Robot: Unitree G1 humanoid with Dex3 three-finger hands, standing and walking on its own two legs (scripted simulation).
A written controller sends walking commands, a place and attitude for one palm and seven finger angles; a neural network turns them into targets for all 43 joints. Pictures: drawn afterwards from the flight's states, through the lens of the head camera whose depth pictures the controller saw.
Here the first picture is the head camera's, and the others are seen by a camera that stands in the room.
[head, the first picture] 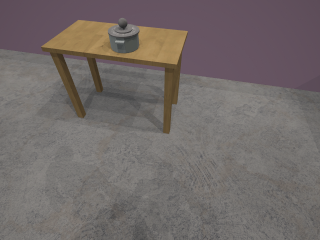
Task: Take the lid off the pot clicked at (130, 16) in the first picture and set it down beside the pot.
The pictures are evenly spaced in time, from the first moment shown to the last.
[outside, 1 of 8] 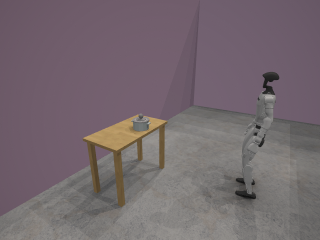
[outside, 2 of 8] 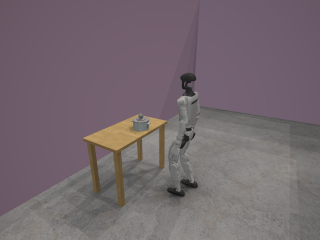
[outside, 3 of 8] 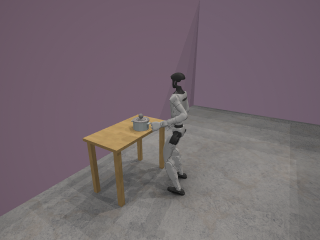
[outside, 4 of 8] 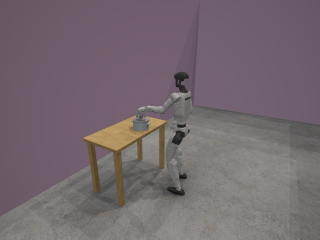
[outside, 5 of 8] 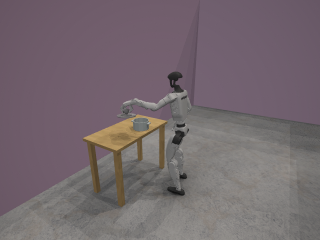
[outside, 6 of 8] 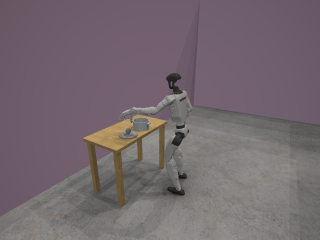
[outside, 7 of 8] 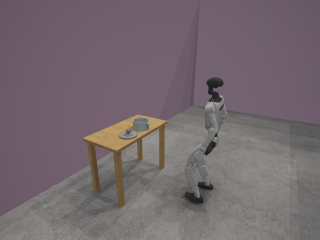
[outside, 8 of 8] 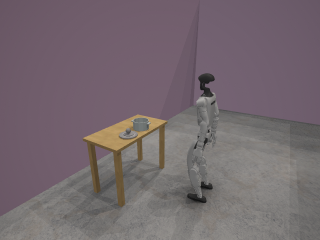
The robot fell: no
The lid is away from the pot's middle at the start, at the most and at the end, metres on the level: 0.00 0.24 0.23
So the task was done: yes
